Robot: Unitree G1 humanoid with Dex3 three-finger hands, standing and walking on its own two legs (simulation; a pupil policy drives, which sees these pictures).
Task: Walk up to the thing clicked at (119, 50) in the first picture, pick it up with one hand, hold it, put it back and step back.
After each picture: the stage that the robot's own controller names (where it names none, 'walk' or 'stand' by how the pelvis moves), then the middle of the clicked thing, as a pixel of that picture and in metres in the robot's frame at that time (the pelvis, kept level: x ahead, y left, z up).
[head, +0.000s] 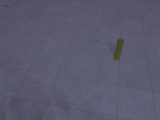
stand; (118, 50) +1.23 -0.41 -0.65
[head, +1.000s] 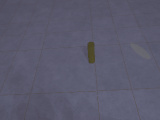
walk; (91, 53) +1.17 -0.01 -0.62
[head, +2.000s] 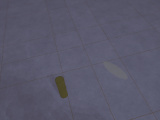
walk; (61, 87) +0.74 +0.23 -0.64
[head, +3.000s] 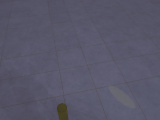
stand; (63, 115) +0.54 +0.17 -0.63
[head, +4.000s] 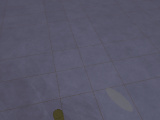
stand; out of the picture +0.49 +0.17 -0.65
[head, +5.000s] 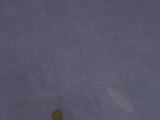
stand; out of the picture +0.45 +0.15 -0.64
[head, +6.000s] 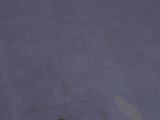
stand; out of the picture +0.42 +0.18 -0.66
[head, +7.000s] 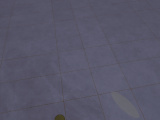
stand; out of the picture +0.44 +0.18 -0.65
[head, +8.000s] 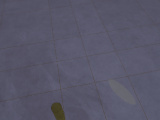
stand; (58, 113) +0.46 +0.20 -0.64
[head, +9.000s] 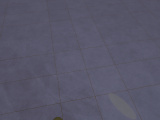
stand; out of the picture +0.42 +0.17 -0.65
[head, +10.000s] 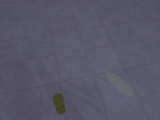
stand; (59, 104) +0.50 +0.16 -0.64
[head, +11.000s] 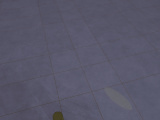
stand; out of the picture +0.48 +0.18 -0.65
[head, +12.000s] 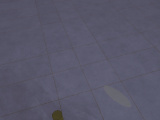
stand; out of the picture +0.49 +0.20 -0.65
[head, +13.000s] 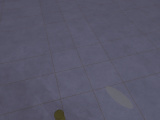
stand; out of the picture +0.49 +0.18 -0.66
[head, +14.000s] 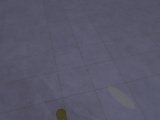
stand; out of the picture +0.49 +0.16 -0.66
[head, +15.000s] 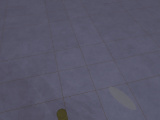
stand; out of the picture +0.49 +0.16 -0.66
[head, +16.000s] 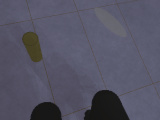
go down; (33, 49) +0.58 +0.15 -0.37
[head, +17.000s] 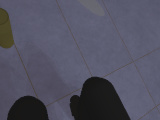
go down; (2, 31) +0.60 +0.19 -0.31
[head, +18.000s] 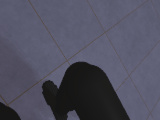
close in; out of the picture +0.59 +0.24 -0.24
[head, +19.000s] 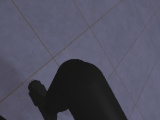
close; out of the picture +0.59 +0.26 -0.22
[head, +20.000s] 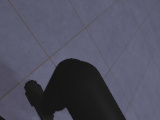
close; out of the picture +0.58 +0.25 -0.22
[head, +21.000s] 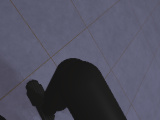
close; out of the picture +0.58 +0.25 -0.22
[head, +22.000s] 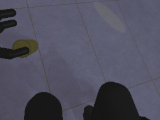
lift; (27, 47) +0.55 +0.18 -0.27
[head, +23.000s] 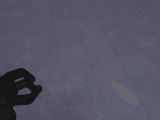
hold; out of the picture +0.38 +0.19 -0.68
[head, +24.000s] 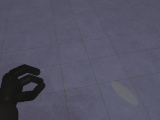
hold; out of the picture +0.37 +0.20 -0.70
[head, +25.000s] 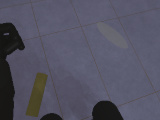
crouch; (37, 94) +0.41 +0.19 -0.53
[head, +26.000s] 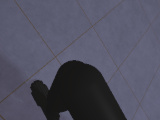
lower; out of the picture +0.43 +0.25 -0.31
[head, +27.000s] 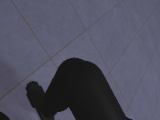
lower; out of the picture +0.42 +0.24 -0.30
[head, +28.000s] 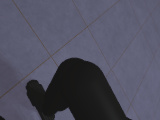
hold; out of the picture +0.42 +0.23 -0.30
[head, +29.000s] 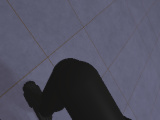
lower; out of the picture +0.42 +0.21 -0.31
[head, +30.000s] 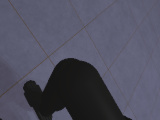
lower; out of the picture +0.42 +0.19 -0.32
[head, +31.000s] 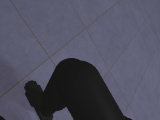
rest; out of the picture +0.42 +0.16 -0.32
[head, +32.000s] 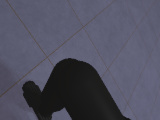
withdraw; out of the picture +0.41 +0.14 -0.32
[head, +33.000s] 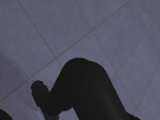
withdraw; out of the picture +0.42 +0.10 -0.30
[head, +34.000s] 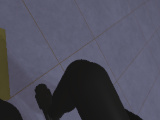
withdraw; out of the picture +0.41 +0.06 -0.30
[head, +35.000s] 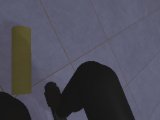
stand; (21, 60) +0.40 +0.02 -0.31
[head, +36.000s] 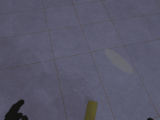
stand; out of the picture +0.32 -0.08 -0.60
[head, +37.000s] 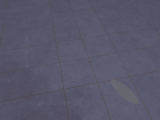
stand; out of the picture +0.26 -0.10 -0.69
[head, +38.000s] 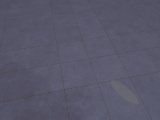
stand; out of the picture +0.27 -0.10 -0.69
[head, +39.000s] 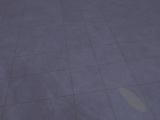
stand; out of the picture +0.27 -0.11 -0.74
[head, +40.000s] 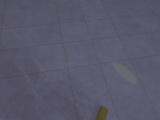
walk; out of the picture +0.35 -0.16 -0.72
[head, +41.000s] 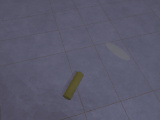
walk; (73, 85) +0.67 +0.06 -0.73
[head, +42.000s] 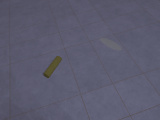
stand; (53, 66) +1.03 +0.39 -0.73
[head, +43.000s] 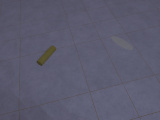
stand; (46, 55) +1.16 +0.43 -0.73
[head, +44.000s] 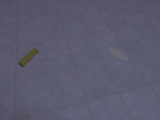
stand; (28, 57) +1.25 +0.58 -0.75
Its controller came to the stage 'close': yes
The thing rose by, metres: 0.00
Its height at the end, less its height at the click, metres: -0.09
